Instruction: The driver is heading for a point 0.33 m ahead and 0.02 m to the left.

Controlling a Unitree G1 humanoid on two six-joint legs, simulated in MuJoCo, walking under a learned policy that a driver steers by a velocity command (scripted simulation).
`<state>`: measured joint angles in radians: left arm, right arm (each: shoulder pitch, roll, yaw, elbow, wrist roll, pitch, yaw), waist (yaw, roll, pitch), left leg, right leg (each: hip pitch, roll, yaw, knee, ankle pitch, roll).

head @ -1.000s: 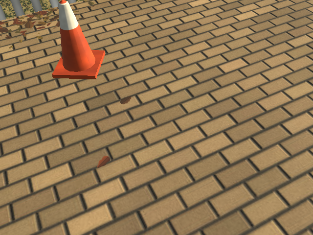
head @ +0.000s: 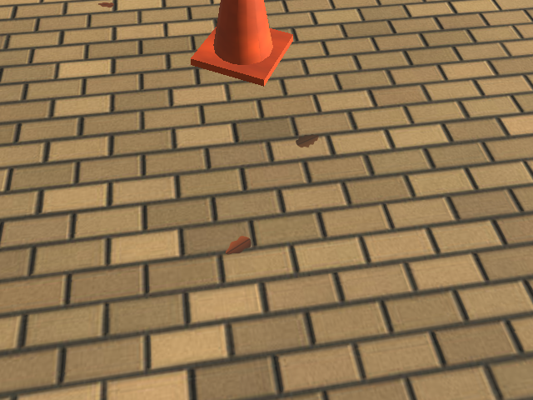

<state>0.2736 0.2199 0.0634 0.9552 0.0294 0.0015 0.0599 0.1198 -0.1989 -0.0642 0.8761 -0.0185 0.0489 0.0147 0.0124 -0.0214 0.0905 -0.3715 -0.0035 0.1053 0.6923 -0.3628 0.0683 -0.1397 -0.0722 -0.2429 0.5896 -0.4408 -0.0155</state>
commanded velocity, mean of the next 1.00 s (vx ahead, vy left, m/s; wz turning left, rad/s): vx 0.18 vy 0.00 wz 0.28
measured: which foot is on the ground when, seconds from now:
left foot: up 0.00-0.00, down 0.02-0.54, up 0.56-0.94, down 0.96-1.00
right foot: down 0.00-0.02, up 0.04-0.52, down 0.54-0.96, up 0.98-1.00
